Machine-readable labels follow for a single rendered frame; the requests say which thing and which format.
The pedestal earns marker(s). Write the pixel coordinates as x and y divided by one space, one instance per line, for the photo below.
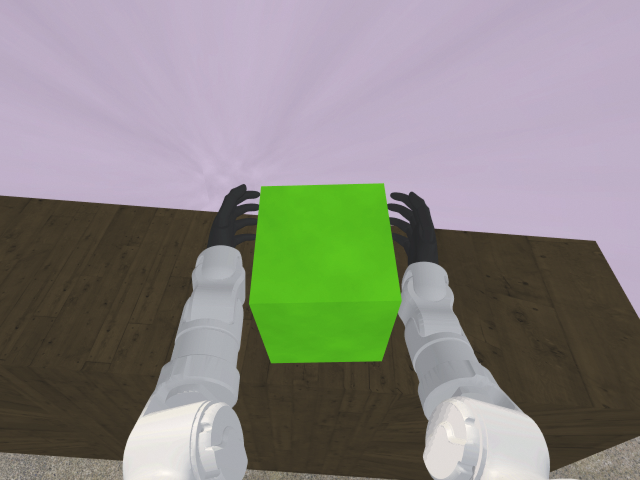
92 294

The left robot forearm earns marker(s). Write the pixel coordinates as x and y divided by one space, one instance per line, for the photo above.
204 359

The carton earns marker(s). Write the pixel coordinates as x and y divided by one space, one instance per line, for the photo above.
324 284

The right robot forearm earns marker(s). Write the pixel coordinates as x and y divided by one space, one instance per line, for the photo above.
440 352

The right robot upper arm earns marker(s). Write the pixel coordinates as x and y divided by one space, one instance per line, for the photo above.
468 439

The left robot upper arm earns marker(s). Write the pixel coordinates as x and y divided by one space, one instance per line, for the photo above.
198 441

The left robot hand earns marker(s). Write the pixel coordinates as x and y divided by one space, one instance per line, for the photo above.
225 224

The right robot hand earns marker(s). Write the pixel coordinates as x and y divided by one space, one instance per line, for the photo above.
421 244

